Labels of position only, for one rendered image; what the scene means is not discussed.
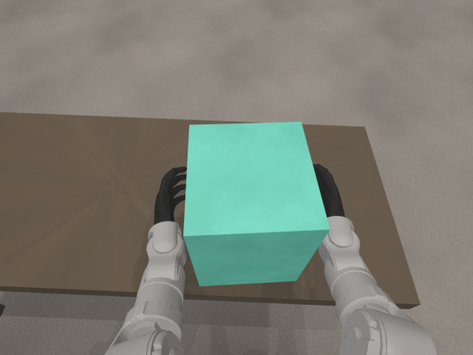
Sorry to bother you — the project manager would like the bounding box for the robot right forearm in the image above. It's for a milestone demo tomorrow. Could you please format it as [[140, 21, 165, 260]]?
[[319, 216, 437, 354]]

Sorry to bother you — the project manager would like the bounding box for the right robot upper arm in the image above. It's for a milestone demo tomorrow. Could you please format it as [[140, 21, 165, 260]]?
[[339, 308, 437, 355]]

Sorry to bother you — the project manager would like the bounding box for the robot left hand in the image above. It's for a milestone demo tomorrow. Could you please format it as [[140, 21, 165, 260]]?
[[154, 166, 187, 224]]

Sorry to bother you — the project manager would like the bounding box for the robot left forearm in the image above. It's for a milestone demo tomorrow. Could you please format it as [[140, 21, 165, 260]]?
[[109, 221, 187, 348]]

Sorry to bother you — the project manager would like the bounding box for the robot right hand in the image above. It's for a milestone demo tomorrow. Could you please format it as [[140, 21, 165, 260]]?
[[313, 163, 345, 217]]

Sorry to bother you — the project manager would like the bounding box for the left robot upper arm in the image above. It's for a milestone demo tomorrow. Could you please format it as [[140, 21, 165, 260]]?
[[104, 329, 185, 355]]

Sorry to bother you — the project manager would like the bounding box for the carton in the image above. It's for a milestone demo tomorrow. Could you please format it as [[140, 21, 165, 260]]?
[[183, 122, 330, 286]]

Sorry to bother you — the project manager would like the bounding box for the table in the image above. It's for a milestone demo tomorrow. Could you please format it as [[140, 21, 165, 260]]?
[[0, 112, 420, 316]]

